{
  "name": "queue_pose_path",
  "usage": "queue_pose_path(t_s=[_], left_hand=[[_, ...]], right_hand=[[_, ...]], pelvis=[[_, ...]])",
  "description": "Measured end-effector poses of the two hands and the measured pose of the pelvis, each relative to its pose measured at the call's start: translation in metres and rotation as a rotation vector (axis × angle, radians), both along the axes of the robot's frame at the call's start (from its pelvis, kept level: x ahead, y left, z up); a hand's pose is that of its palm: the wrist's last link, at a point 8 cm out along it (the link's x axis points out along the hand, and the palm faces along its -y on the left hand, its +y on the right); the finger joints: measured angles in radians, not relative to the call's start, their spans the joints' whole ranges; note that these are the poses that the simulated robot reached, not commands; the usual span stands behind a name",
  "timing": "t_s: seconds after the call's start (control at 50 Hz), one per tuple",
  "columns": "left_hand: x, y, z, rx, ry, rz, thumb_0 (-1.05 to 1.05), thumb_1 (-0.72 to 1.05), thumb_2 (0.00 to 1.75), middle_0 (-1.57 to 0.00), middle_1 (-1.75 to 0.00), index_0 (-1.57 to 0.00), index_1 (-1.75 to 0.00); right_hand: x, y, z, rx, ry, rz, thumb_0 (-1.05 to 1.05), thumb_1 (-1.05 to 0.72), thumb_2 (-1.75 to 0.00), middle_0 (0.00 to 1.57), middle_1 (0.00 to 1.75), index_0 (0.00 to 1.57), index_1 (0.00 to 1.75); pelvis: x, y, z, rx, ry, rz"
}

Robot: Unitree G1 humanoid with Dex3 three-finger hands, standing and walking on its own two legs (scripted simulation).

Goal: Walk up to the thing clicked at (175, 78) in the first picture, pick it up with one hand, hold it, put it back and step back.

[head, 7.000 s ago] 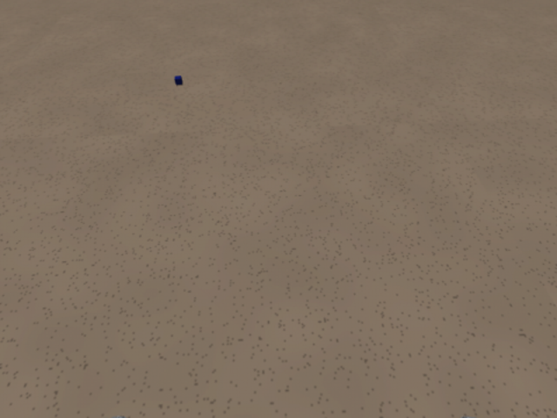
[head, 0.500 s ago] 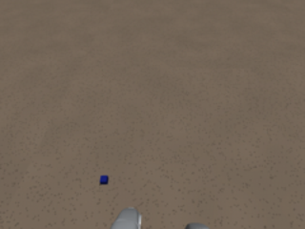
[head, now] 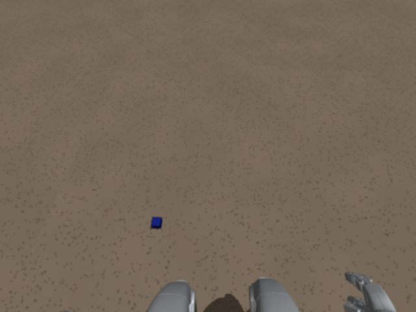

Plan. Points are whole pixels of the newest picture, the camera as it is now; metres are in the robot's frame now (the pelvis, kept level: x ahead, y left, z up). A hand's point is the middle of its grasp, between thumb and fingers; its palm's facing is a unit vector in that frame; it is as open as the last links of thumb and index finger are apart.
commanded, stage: walk up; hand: left
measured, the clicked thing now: (156, 222) +0.49 +0.29 -0.73
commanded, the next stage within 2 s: stand in 1.44 s
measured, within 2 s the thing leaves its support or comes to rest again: neither
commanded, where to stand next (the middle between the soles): +0.10 +0.02 m, yaw -2 degrees
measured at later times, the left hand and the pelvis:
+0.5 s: hand (89, 311) +0.11 +0.27 -0.13, palm faces -0.04 -0.94 -0.35, open 7.4 cm; pelvis +0.01 +0.01 +0.02, yaw -1 degrees
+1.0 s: hand out of the picture +0.09 +0.26 -0.12, palm faces -0.02 -0.94 -0.34, open 7.4 cm; pelvis +0.01 +0.00 +0.03, yaw +0 degrees
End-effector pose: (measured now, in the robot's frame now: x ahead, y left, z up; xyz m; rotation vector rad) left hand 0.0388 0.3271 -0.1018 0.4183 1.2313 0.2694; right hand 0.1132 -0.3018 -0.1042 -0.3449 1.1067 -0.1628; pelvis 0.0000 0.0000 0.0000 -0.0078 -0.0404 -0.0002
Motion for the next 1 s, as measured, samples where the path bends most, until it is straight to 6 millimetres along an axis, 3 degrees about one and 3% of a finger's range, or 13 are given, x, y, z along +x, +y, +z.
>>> queue_pose_path(t_s=[0.12, 0.22, 0.4, 0.52, 0.8, 1.0], left_hand=[[0.032, -0.008, -0.008, -0.035, -0.088, -0.031, 0.00, 0.91, 0.90, -0.20, -0.30, -0.20, -0.30], [0.037, -0.018, -0.007, -0.063, -0.087, -0.046, 0.00, 0.91, 0.90, -0.20, -0.30, -0.20, -0.30], [0.059, -0.016, 0.001, -0.107, -0.070, -0.056, 0.01, 0.91, 0.90, -0.21, -0.30, -0.20, -0.30], [0.068, -0.014, 0.006, -0.112, -0.058, -0.039, 0.00, 0.91, 0.90, -0.20, -0.30, -0.20, -0.30], [0.073, -0.021, 0.017, -0.120, -0.064, -0.017, 0.00, 0.91, 0.90, -0.20, -0.30, -0.20, -0.30], [0.049, -0.026, 0.017, -0.117, -0.018, 0.001, 0.00, 0.91, 0.90, -0.20, -0.30, -0.20, -0.30]], right_hand=[[-0.003, -0.004, 0.003, -0.015, -0.014, -0.020, 0.01, -0.90, -0.90, 0.20, 0.30, 0.20, 0.30], [-0.010, -0.002, -0.001, -0.006, 0.008, -0.049, 0.01, -0.90, -0.90, 0.20, 0.30, 0.20, 0.30], [-0.040, 0.013, 0.003, 0.015, 0.122, -0.074, 0.01, -0.90, -0.90, 0.20, 0.30, 0.20, 0.30], [-0.040, 0.017, 0.009, 0.018, 0.158, -0.079, 0.01, -0.90, -0.90, 0.20, 0.30, 0.20, 0.30], [0.000, 0.011, 0.024, 0.013, 0.053, -0.071, 0.01, -0.90, -0.90, 0.20, 0.30, 0.20, 0.30], [-0.004, 0.008, 0.022, 0.028, 0.064, -0.065, 0.01, -0.90, -0.90, 0.20, 0.30, 0.20, 0.30]], pelvis=[[0.003, -0.002, -0.004, 0.003, -0.006, -0.006], [0.003, 0.000, -0.001, -0.006, -0.016, -0.004], [0.009, 0.010, 0.015, -0.004, -0.001, -0.012], [0.016, 0.010, 0.023, -0.003, 0.005, -0.010], [0.017, 0.009, 0.032, 0.009, -0.011, -0.007], [0.014, 0.003, 0.034, 0.007, -0.011, -0.006]])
